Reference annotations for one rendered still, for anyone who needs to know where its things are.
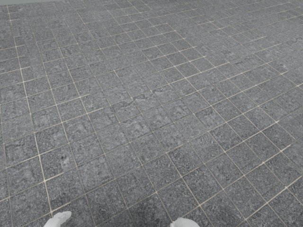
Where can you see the robot left hand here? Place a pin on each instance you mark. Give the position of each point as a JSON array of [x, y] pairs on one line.
[[58, 219]]

